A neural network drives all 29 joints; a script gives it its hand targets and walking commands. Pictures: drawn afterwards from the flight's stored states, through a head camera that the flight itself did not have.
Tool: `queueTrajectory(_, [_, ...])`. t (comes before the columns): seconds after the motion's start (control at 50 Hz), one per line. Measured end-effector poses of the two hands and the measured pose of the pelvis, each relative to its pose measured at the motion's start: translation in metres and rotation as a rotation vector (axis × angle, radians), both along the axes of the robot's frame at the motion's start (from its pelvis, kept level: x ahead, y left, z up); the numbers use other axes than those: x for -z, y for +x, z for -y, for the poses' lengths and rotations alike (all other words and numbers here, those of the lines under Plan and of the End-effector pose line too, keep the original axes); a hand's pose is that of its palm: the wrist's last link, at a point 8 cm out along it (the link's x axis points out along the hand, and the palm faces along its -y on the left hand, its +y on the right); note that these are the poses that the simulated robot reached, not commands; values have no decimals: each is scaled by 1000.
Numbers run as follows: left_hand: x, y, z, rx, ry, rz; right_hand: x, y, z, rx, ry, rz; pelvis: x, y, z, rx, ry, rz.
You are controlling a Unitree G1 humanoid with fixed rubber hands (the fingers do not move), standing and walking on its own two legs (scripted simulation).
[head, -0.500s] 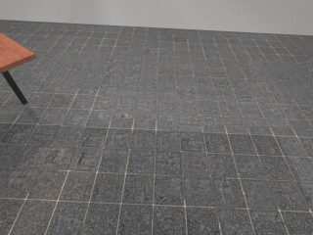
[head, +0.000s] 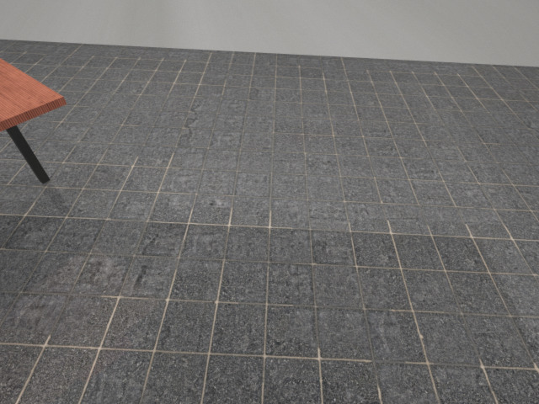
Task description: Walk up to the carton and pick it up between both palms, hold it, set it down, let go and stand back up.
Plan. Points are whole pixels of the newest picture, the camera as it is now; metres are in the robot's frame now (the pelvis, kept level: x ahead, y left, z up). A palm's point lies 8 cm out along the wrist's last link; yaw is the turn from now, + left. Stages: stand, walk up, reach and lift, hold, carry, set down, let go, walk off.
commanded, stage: stand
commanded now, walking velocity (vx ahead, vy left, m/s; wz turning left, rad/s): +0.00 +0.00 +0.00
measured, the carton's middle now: out of the picture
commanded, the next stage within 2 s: walk up in 0.30 s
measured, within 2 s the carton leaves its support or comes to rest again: neither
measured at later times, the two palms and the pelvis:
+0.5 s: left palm out of the picture -0.04 +0.21 -0.15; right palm out of the picture -0.05 -0.19 -0.15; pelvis -0.01 +0.00 +0.00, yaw +0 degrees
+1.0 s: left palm out of the picture +0.03 +0.47 -0.11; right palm (325, 301) +0.32 -0.10 -0.07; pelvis +0.05 +0.12 -0.04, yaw +25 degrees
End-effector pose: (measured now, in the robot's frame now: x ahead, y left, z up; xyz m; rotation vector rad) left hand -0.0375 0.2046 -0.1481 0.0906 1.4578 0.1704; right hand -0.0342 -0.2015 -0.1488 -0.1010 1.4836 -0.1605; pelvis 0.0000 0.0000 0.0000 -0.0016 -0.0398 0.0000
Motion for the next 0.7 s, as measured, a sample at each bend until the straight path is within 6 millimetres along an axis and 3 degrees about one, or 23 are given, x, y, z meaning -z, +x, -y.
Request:
queueTrajectory(0.18, [0,-8,-1,-4,-8,-9,-1,4,-5,-13,8,18,-1,-4,-1,1,-1,-6])
queueTrajectory(0.42, [-1,-7,-2,4,-2,-17,0,-13,-13,2,33,-17,0,-7,-3,0,7,-17])
queueTrajectory(0.52, [-2,-2,-6,-4,7,7,0,-13,-7,-5,17,-21,0,-6,-3,-12,-1,-17])
queueTrajectory(0.58, [-9,16,-41,-33,115,153,-4,15,14,-121,-26,27,4,-8,-6,-94,-17,-12])
queueTrajectory(0.66, [-28,21,-101,-73,275,274,-24,96,50,-264,-130,180,7,-4,-19,-169,-30,12])
queueTrajectory(0.7, [-37,21,-131,-93,335,310,-38,141,56,-323,-166,263,9,1,-27,-211,-37,23])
